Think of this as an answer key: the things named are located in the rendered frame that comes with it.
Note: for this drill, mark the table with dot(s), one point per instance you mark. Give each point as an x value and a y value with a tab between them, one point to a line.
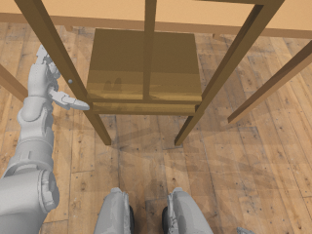
292	20

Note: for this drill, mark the left robot thigh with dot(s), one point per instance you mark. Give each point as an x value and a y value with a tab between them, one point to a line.
114	209

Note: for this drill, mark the robot left upper arm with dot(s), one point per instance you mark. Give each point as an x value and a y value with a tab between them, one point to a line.
25	201

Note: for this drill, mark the chair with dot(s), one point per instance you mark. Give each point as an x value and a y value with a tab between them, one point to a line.
136	72

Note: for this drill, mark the robot thigh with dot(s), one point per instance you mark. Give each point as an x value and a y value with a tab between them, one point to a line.
189	218
114	209

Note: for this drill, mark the left robot hand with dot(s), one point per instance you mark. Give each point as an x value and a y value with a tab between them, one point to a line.
42	75

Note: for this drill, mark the right robot thigh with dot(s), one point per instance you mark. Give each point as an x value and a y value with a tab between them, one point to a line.
189	218

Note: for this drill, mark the left robot forearm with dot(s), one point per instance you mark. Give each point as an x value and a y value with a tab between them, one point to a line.
35	146

